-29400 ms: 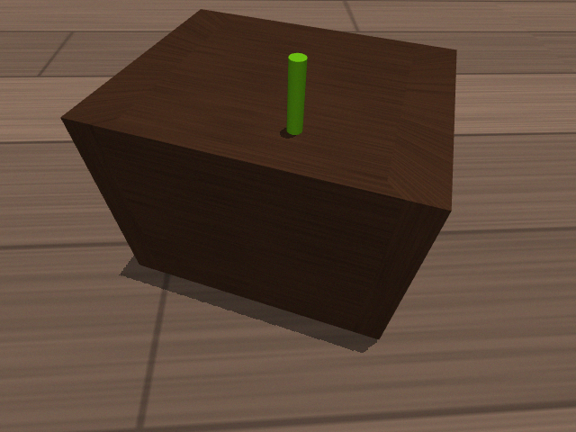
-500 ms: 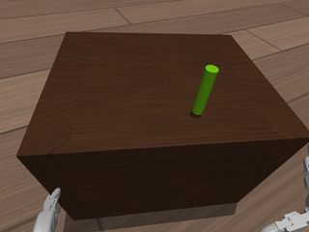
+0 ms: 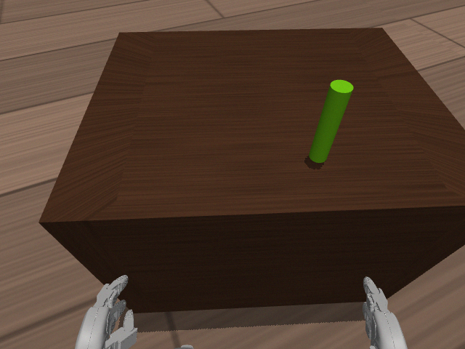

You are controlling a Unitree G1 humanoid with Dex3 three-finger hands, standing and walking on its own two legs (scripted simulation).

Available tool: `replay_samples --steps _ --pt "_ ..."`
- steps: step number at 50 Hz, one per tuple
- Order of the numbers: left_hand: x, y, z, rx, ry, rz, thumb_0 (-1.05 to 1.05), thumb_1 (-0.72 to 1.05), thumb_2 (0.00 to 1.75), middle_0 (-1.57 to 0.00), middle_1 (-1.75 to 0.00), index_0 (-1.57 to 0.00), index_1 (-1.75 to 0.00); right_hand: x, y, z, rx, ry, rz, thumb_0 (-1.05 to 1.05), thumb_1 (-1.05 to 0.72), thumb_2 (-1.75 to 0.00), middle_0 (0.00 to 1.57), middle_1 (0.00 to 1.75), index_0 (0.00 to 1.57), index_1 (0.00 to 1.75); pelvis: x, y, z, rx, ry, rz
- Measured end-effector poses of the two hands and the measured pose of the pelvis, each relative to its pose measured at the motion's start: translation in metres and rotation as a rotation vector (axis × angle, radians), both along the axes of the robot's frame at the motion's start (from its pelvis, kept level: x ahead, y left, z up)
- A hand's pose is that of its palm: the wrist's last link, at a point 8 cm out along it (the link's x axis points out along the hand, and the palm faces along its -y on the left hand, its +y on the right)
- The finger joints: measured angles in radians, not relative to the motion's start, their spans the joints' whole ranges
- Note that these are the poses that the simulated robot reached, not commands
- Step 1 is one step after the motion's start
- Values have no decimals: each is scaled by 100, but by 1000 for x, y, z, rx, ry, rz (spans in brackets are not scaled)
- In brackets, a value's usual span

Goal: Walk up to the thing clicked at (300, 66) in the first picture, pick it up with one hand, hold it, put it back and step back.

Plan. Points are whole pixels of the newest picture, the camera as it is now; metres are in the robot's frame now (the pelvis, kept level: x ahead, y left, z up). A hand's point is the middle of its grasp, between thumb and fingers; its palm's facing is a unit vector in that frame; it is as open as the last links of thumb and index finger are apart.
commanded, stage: home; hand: right
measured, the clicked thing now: (328, 125) +0.54 -0.18 +0.07
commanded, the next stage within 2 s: none
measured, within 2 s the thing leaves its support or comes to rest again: neither
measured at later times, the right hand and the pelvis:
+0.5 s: hand (351, 335) +0.17 -0.18 -0.06, palm faces +0.14 +0.95 -0.27, open 17.5 cm; pelvis +0.00 +0.00 -0.01, yaw +0 degrees
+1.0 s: hand (351, 336) +0.17 -0.18 -0.06, palm faces +0.13 +0.95 -0.28, open 17.3 cm; pelvis +0.01 +0.00 -0.01, yaw +0 degrees
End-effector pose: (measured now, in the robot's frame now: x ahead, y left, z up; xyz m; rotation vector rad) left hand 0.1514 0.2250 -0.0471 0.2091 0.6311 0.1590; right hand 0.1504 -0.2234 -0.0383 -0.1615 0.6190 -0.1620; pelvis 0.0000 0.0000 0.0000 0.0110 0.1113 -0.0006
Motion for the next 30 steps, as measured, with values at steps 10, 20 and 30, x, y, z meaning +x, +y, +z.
replay_samples --steps 10,20,30 --pt "-1 8 -27 2 83 38 1 89 89 -20 -30 -20 -30 2 -7 6 -52 24 -24 -1 55 -6 6 5 6 5 5 -3 -5 11 6 0" --pt "1 8 -31 14 84 45 1 90 90 -20 -30 -20 -30 1 -6 4 -59 61 -45 -1 55 -6 6 5 6 5 4 -2 -7 13 12 -4" --pt "7 8 -26 25 50 39 1 90 90 -21 -30 -21 -30 -1 -5 6 -72 78 -51 -1 55 -6 6 5 6 5 4 -1 -7 14 19 -6"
